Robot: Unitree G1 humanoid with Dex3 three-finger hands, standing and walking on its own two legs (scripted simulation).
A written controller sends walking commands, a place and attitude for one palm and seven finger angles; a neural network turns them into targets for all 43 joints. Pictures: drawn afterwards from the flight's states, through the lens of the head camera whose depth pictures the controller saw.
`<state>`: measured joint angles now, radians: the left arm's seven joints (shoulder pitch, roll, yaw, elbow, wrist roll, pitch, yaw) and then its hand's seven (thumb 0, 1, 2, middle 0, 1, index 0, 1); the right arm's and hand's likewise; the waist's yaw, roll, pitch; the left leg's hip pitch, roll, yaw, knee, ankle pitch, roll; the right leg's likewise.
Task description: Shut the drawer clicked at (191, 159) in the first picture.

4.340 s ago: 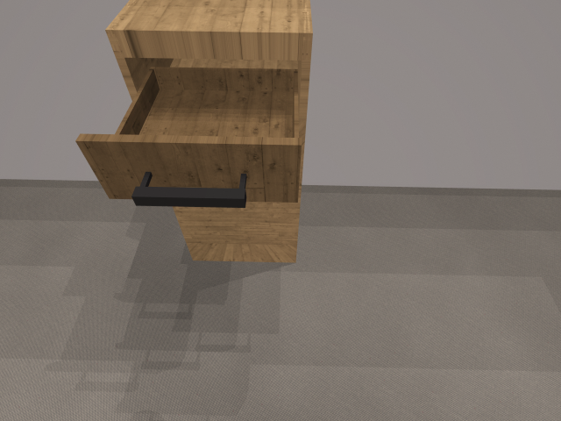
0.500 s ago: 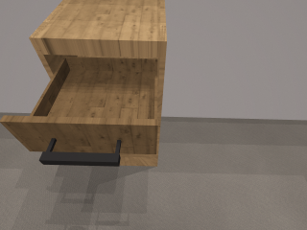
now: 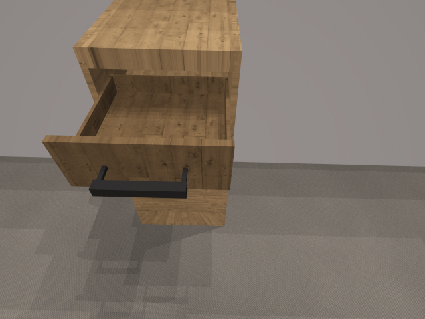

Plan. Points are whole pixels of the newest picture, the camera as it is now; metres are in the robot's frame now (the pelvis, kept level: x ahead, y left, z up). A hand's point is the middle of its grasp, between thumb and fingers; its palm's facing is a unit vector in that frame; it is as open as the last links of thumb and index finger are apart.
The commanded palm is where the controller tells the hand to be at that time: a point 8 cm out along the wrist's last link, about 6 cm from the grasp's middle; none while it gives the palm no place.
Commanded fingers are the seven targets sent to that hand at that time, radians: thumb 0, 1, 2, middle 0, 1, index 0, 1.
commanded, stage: come to a stop and stand still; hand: left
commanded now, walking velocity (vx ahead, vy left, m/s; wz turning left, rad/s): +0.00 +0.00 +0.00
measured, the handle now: (141, 180) +0.38 +0.18 +0.04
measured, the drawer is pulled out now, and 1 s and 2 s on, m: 0.29 0.29 0.29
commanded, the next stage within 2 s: look again from close up in 0.54 s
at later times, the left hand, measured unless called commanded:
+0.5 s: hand out of the picture -0.10 +0.18 -0.17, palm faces +0.04 -0.99 -0.16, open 7.4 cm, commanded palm none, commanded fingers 0.00 0.90 0.90 -0.20 -0.30 -0.20 -0.30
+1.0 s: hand out of the picture -0.07 +0.17 -0.17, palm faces +0.04 -0.99 -0.14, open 7.4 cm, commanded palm none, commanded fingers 0.00 0.90 0.90 -0.20 -0.30 -0.20 -0.30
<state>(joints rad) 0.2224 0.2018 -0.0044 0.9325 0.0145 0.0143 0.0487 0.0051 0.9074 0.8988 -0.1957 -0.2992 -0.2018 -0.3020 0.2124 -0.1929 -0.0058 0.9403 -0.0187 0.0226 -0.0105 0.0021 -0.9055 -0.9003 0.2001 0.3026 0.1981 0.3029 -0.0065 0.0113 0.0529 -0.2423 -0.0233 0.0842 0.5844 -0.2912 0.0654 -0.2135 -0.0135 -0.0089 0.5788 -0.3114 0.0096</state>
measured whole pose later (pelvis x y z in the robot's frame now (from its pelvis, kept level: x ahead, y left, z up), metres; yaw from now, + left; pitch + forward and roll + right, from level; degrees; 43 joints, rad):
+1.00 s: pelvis -0.04 +0.02 +0.01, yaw +1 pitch -1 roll -1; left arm 0.37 0.12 -0.01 1.09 0.02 -0.02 0.04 0.00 0.91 0.90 -0.19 -0.30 -0.20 -0.30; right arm 0.28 -0.14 -0.01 1.11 -0.01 0.01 -0.01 0.00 -0.91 -0.90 0.20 0.30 0.20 0.30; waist 0.00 -0.01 0.01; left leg -0.28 -0.05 0.09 0.44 -0.15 0.08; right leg -0.27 -0.01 0.04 0.47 -0.21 0.01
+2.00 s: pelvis +0.09 -0.01 +0.02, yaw -2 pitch +1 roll +0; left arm 0.26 0.17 0.03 1.02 0.01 0.00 0.05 0.02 0.92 0.90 -0.20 -0.30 -0.20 -0.30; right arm 0.23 -0.15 -0.03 1.04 -0.02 -0.01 -0.05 0.00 -0.92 -0.90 0.20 0.30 0.20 0.30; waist -0.01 0.00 0.07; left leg -0.14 -0.01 0.12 0.50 -0.26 0.06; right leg -0.24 0.01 -0.01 0.69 -0.30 -0.01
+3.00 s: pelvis +0.08 -0.03 +0.01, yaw -2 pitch -1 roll +1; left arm 0.26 0.17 -0.02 1.12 0.01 -0.02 0.03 0.01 0.91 0.90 -0.20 -0.30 -0.20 -0.30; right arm 0.24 -0.18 0.02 1.14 -0.01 -0.01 -0.02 0.00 -0.91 -0.90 0.20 0.30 0.20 0.30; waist 0.00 0.00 0.05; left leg -0.12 -0.01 0.05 0.40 -0.27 0.01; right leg -0.15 -0.01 -0.03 0.44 -0.27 -0.01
